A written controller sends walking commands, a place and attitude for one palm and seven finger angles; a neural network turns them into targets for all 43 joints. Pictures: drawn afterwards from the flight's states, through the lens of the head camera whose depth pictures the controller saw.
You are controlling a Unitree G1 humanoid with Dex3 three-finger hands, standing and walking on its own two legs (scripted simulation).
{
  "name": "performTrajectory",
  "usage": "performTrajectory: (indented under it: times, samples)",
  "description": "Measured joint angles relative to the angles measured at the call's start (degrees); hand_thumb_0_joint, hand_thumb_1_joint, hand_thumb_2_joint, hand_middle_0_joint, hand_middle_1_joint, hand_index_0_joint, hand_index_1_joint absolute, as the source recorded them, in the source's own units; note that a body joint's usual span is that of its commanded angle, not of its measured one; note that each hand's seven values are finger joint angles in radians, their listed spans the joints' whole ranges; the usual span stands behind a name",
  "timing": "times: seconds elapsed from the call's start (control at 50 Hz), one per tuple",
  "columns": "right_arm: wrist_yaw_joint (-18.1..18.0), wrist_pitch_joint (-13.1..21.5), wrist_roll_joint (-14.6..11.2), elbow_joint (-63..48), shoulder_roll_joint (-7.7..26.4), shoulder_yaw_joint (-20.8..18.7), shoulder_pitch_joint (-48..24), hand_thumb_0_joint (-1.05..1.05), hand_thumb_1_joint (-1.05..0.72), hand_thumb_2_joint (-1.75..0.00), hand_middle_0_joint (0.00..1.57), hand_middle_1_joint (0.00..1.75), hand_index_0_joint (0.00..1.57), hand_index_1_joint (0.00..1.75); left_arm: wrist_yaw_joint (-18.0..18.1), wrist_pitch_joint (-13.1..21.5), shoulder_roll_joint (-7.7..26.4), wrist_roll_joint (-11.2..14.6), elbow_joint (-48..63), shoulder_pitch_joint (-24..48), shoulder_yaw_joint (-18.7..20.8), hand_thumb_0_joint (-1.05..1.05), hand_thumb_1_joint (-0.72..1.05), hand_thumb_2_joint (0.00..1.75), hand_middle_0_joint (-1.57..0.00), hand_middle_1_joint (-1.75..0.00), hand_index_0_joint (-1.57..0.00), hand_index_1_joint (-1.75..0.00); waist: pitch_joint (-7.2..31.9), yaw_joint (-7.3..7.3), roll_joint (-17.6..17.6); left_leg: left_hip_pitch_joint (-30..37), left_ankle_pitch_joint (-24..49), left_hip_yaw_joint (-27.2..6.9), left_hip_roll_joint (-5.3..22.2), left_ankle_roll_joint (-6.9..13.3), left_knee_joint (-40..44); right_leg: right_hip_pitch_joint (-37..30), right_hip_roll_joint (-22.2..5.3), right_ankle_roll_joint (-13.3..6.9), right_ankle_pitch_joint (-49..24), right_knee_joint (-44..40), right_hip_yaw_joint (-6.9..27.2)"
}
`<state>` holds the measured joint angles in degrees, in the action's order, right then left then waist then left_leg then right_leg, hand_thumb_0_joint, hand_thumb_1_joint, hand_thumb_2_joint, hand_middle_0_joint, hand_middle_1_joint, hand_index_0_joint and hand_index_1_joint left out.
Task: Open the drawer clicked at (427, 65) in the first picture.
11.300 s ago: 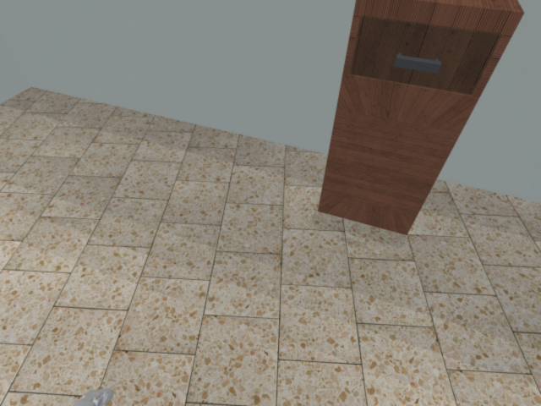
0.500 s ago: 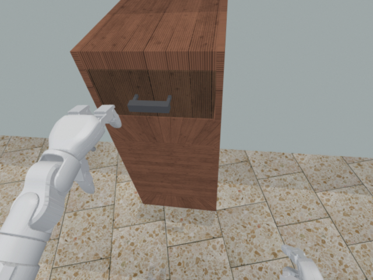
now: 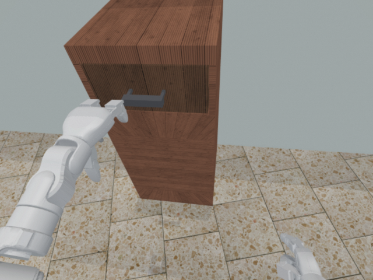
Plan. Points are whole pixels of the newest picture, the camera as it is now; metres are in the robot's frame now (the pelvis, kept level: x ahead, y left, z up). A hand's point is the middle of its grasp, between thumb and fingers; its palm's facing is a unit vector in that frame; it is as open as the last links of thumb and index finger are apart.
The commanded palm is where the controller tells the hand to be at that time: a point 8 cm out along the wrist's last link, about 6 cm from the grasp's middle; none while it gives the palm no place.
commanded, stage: move the hooked fingers above the handle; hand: left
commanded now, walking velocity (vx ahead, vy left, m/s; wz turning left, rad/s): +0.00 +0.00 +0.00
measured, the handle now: (144, 96) +0.60 +0.22 +0.04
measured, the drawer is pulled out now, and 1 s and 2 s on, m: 0.00 0.00 0.00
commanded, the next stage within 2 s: none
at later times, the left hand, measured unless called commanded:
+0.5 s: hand (121, 117) +0.44 +0.22 +0.11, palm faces +0.00 -0.04 -1.00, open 13.8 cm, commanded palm +0.43 +0.24 +0.18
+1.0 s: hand (129, 100) +0.51 +0.23 +0.10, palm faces +0.01 -0.03 -1.00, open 13.8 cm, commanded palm +0.50 +0.24 +0.16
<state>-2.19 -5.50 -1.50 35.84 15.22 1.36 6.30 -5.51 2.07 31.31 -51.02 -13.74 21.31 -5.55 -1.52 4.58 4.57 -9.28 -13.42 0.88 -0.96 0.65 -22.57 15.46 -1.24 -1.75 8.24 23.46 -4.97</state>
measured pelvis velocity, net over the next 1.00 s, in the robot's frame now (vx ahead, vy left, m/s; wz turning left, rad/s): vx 0.04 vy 0.02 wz -0.03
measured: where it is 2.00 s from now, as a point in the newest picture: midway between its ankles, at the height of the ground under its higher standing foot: outside the picture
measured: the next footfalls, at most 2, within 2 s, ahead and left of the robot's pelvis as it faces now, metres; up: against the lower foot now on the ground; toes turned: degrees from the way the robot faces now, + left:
none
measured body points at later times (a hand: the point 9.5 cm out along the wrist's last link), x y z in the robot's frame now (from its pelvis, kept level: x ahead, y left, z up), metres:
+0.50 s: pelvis +0.02 +0.01 +0.00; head +0.06 -0.02 +0.44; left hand +0.43 +0.22 +0.16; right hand +0.14 -0.25 -0.13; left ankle -0.02 +0.11 -0.74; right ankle +0.05 -0.10 -0.74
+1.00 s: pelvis +0.04 +0.02 -0.01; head +0.11 +0.01 +0.43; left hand +0.51 +0.23 +0.15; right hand +0.13 -0.24 -0.14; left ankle -0.02 +0.11 -0.74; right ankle +0.05 -0.10 -0.74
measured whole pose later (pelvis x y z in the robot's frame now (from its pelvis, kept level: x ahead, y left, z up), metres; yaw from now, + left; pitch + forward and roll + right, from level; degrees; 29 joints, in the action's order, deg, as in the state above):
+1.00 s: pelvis +0.04 +0.02 -0.01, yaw -2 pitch +11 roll +0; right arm -1.6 -7.5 -1.0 38.0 15.0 -1.9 14.8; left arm 5.6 6.8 29.0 -58.0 -46.1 46.5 -4.3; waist 3.5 -0.7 2.4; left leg -21.4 -19.4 3.0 -1.3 2.3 -29.6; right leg 28.0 -1.6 0.1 12.8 29.7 -2.6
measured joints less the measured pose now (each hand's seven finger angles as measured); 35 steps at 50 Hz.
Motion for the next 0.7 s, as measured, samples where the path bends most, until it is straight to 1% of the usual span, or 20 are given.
performTrajectory:
  times: [0.06, 0.1, 0.14, 0.2, 0.26, 0.3, 0.36, 0.4, 0.46, 0.5, 0.54, 0.6, 0.64, 0.7]
  samples:
    - [-0.44, 0.27, 0.11, 0.51, 0.14, -0.48, 1.12, 0.01, -0.90, -0.90, 0.20, 0.30, 0.21, 0.30, 1.57, 2.57, 0.05, -0.12, -2.57, 2.58, 0.65, 0.00, -0.49, 0.30, -0.32, -1.20, -0.32, -1.20, 0.46, -0.55, -0.15, -0.75, -0.27, 0.05, 0.18, -0.12, -0.38, 0.71, 0.18, -0.11, 0.12, 0.17, 0.04]
    - [-0.54, 0.00, 0.02, 0.98, 0.34, -0.83, 1.91, 0.01, -0.90, -0.90, 0.20, 0.30, 0.21, 0.30, 2.70, 3.04, 0.10, -0.15, -4.71, 4.35, 1.43, 0.00, -0.49, 0.30, -0.32, -1.20, -0.32, -1.20, 0.91, -0.97, -0.15, -1.21, -0.45, 0.24, 0.23, -0.14, -0.49, 1.29, 0.24, -0.11, 0.27, 0.39, 0.22]
    - [-0.45, -0.49, -0.13, 1.37, 0.63, -1.13, 2.65, 0.01, -0.90, -0.90, 0.20, 0.30, 0.21, 0.30, 3.45, 2.59, 0.17, -0.17, -6.98, 5.97, 2.36, 0.00, -0.49, 0.30, -0.32, -1.20, -0.32, -1.20, 1.28, -1.36, -0.13, -1.65, -0.59, 0.55, 0.27, -0.13, -0.55, 1.95, 0.31, -0.09, 0.39, 0.64, 0.53]
    - [-0.38, -1.49, -0.37, 1.65, 1.15, -1.35, 3.63, 0.01, -0.90, -0.90, 0.20, 0.30, 0.21, 0.30, 3.68, 0.85, 0.62, -0.61, -10.45, 7.81, 3.27, 0.00, -0.49, 0.30, -0.32, -1.20, -0.32, -1.20, 1.60, -1.96, -0.15, -2.38, -0.83, 1.12, 0.30, -0.05, -0.72, 3.03, 0.39, -0.01, 0.59, 1.11, 1.10]
    - [-0.28, -2.29, -0.60, 1.47, 1.65, -1.69, 4.59, 0.01, -0.90, -0.90, 0.20, 0.30, 0.20, 0.30, 2.66, -0.50, 1.09, -1.20, -12.88, 8.57, 3.39, 0.00, -0.49, 0.30, -0.31, -1.20, -0.31, -1.20, 1.60, -2.53, -0.26, -3.20, -1.12, 1.51, 0.32, 0.09, -1.06, 4.02, 0.44, 0.08, 0.75, 1.51, 1.49]
    - [-0.33, -2.52, -0.62, 1.08, 1.92, -2.17, 5.50, 0.01, -0.90, -0.90, 0.20, 0.30, 0.20, 0.30, 1.88, -0.51, 0.99, -1.45, -12.95, 8.42, 2.68, 0.00, -0.49, 0.30, -0.31, -1.20, -0.31, -1.20, 1.56, -2.66, -0.28, -3.71, -1.36, 1.59, 0.25, 0.23, -1.39, 4.52, 0.38, 0.19, 0.94, 1.80, 1.59]
    - [-0.64, -2.36, -0.59, 0.99, 2.05, -2.77, 6.54, 0.01, -0.91, -0.90, 0.20, 0.30, 0.20, 0.30, 1.49, 1.63, 0.04, -1.30, -12.57, 8.41, 1.41, 0.00, -0.49, 0.30, -0.32, -1.20, -0.32, -1.20, 1.58, -2.66, -0.46, -4.36, -1.82, 1.48, 0.09, 0.47, -2.01, 5.03, 0.19, 0.40, 1.35, 2.25, 1.51]
    - [-0.89, -2.17, -0.53, 1.10, 1.86, -2.98, 6.86, 0.01, -0.91, -0.90, 0.20, 0.30, 0.20, 0.30, 2.11, 3.55, -0.60, -1.35, -12.47, 8.50, 0.98, 0.00, -0.49, 0.30, -0.32, -1.20, -0.32, -1.20, 1.77, -2.72, -0.71, -4.71, -2.14, 1.50, 0.01, 0.61, -2.34, 5.36, 0.10, 0.53, 1.60, 2.52, 1.54]
    - [-1.02, -1.64, -0.45, 1.40, 1.38, -3.13, 6.95, 0.01, -0.91, -0.90, 0.20, 0.30, 0.20, 0.30, 4.42, 5.64, -1.28, -1.87, -14.00, 10.05, 0.60, 0.00, -0.49, 0.30, -0.32, -1.20, -0.32, -1.20, 2.12, -2.84, -1.03, -5.29, -2.56, 1.56, -0.10, 0.75, -2.82, 5.91, -0.02, 0.70, 1.93, 2.90, 1.62]
    - [-0.94, -1.34, -0.45, 1.71, 0.95, -3.03, 6.77, 0.01, -0.91, -0.90, 0.20, 0.30, 0.20, 0.30, 6.44, 5.97, -1.51, -2.60, -16.07, 11.82, 0.83, 0.00, -0.49, 0.30, -0.32, -1.20, -0.32, -1.20, 2.44, -2.94, -1.26, -5.79, -2.76, 1.71, -0.20, 0.84, -3.02, 6.50, -0.11, 0.81, 2.11, 3.19, 1.80]
    - [-0.68, -1.15, -0.49, 1.94, 0.55, -2.88, 6.59, 0.01, -0.91, -0.90, 0.20, 0.30, 0.20, 0.30, 8.19, 5.17, -1.54, -3.45, -18.63, 14.06, 0.99, 0.00, -0.49, 0.30, -0.32, -1.20, -0.32, -1.20, 2.79, -3.05, -1.38, -6.36, -2.90, 1.84, -0.29, 0.93, -3.17, 7.13, -0.19, 0.92, 2.23, 3.39, 1.94]
    - [-0.16, -1.12, -0.50, 2.19, 0.08, -2.61, 6.47, 0.01, -0.91, -0.90, 0.20, 0.30, 0.20, 0.30, 9.66, 2.67, -1.42, -4.56, -22.55, 17.26, 1.03, 0.00, -0.49, 0.30, -0.32, -1.20, -0.32, -1.20, 3.43, -3.18, -1.29, -7.14, -3.07, 2.05, -0.41, 1.09, -3.26, 8.01, -0.28, 1.10, 2.34, 3.53, 2.18]
    - [0.11, -1.42, -0.58, 2.17, -0.10, -2.42, 6.57, 0.01, -0.90, -0.90, 0.20, 0.30, 0.20, 0.30, 9.44, 0.76, -1.31, -4.90, -24.89, 18.80, 0.82, 0.00, -0.49, 0.30, -0.32, -1.20, -0.32, -1.20, 3.95, -3.34, -1.07, -7.51, -3.23, 2.17, -0.46, 1.24, -3.26, 8.39, -0.31, 1.24, 2.43, 3.49, 2.31]
    - [0.29, -2.05, -0.74, 1.80, -0.19, -2.26, 7.02, 0.01, -0.90, -0.90, 0.20, 0.30, 0.21, 0.30, 7.64, -1.15, -1.36, -4.73, -26.93, 19.94, 0.06, 0.00, -0.49, 0.30, -0.32, -1.20, -0.32, -1.20, 4.46, -3.55, -0.77, -7.69, -3.56, 2.24, -0.53, 1.47, -3.29, 8.57, -0.36, 1.48, 2.69, 3.47, 2.40]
